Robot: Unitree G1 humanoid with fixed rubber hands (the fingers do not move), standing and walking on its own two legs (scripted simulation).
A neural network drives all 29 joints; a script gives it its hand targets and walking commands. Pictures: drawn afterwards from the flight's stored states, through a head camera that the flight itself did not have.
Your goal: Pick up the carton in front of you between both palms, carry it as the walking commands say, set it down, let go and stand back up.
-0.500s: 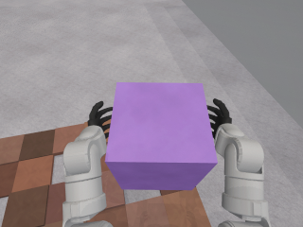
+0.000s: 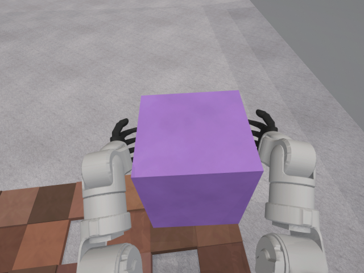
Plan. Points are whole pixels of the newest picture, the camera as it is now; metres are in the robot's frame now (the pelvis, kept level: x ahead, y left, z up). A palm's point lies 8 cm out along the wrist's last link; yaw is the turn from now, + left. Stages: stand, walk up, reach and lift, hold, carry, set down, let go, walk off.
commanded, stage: carry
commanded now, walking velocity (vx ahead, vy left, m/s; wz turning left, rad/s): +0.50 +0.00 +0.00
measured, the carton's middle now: (193, 163) +0.36 +0.01 +0.05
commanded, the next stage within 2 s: none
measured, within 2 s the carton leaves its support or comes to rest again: neither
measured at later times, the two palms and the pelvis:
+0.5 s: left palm (153, 71) +0.68 +0.13 +0.08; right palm (251, 74) +0.65 -0.16 +0.09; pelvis +0.32 +0.02 +0.01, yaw -3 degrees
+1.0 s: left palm (157, 12) +0.99 +0.15 +0.14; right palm (236, 8) +1.01 -0.16 +0.14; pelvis +0.65 -0.03 +0.01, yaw -1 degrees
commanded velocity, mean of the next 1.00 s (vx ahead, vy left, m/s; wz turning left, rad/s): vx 0.50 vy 0.00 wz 0.00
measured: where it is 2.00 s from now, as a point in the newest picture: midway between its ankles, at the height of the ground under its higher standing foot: (194, 126)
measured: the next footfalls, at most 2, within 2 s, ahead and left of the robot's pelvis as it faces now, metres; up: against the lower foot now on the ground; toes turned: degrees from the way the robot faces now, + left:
left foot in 0.28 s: +0.38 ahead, +0.11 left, +0.02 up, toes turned +2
right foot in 0.70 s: +0.63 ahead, -0.10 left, +0.01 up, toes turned -6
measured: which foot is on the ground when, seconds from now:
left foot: up 0.00-0.26, down 0.28-0.68, up 0.70-1.00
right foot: down 0.00-0.34, up 0.36-0.68, down 0.70-1.00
